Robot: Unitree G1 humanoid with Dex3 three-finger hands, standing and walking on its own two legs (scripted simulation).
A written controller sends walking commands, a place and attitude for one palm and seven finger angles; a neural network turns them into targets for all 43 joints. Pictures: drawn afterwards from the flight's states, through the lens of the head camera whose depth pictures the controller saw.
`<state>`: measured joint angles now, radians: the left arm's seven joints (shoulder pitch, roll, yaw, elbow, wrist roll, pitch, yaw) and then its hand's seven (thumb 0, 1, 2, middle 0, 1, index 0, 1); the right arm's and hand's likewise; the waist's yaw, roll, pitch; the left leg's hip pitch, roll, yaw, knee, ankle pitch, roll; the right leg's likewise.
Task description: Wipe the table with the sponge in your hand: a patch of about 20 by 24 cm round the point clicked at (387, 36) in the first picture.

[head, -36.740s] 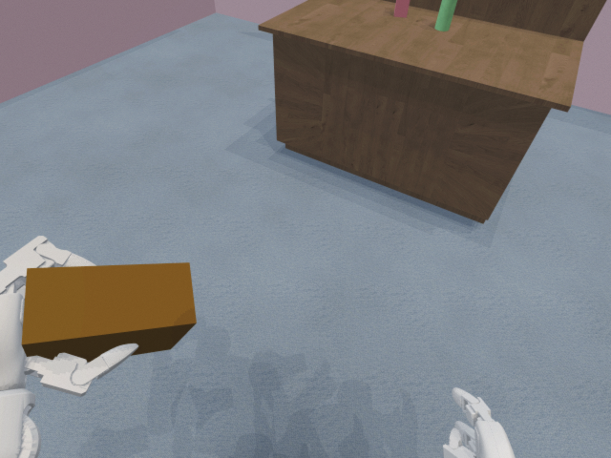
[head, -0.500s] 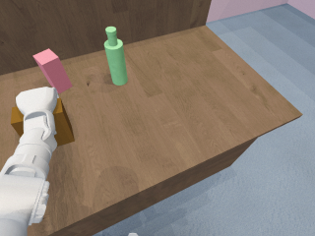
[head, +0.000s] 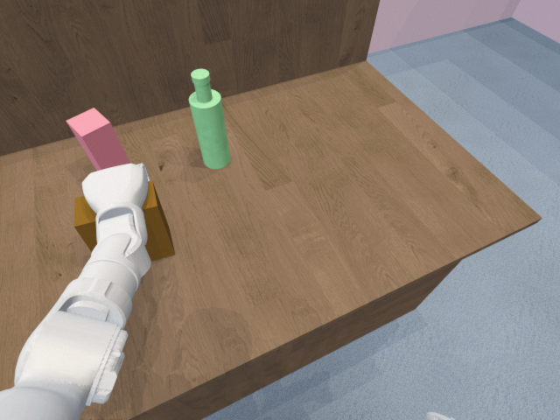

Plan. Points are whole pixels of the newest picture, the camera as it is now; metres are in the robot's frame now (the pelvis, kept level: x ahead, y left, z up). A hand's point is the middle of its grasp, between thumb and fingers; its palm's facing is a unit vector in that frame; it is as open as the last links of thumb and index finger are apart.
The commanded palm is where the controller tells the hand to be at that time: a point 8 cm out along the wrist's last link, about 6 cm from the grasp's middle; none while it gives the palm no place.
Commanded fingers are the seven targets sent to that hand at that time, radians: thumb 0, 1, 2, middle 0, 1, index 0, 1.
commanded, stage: slide across to the middle lane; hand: left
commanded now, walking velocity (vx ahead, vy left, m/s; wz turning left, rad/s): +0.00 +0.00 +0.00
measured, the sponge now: (132, 236) +0.41 +0.28 -0.04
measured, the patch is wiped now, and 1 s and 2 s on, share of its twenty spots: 0.40 0.65 0.85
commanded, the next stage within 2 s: wipe back along the middle lane in 0.06 s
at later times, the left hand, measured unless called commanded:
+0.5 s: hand (139, 224) +0.40 +0.24 +0.02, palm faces -0.08 -0.01 -1.00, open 9.9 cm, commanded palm +0.37 +0.22 +0.05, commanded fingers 0.00 0.10 1.30 -1.20 -1.60 -1.20 -1.60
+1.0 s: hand (146, 241) +0.37 +0.22 +0.02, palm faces -0.05 -0.03 -1.00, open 9.9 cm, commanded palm +0.32 +0.20 +0.05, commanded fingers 0.00 0.10 1.30 -1.20 -1.60 -1.20 -1.60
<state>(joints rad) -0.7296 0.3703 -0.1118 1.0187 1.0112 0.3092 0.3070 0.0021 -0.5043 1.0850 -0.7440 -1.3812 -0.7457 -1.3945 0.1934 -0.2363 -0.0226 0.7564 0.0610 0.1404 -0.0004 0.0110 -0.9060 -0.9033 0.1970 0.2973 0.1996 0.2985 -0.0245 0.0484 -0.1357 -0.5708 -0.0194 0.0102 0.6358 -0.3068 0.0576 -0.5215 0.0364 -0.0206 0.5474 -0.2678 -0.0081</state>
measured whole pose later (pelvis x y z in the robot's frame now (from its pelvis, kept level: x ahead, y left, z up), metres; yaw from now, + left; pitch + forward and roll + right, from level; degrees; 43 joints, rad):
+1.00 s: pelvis +0.00 -0.01 +0.01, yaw +0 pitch +9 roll -1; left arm -0.52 0.25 -0.23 0.80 0.98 0.47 0.34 0.00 -0.48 1.08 -0.71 -1.41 -0.71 -1.43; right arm 0.13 -0.24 -0.01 0.71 0.08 0.19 -0.01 0.01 -0.91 -0.90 0.20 0.30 0.20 0.30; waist 0.02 0.04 -0.14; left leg -0.46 -0.02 0.01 0.58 -0.29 0.05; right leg -0.42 0.04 -0.02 0.51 -0.26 -0.02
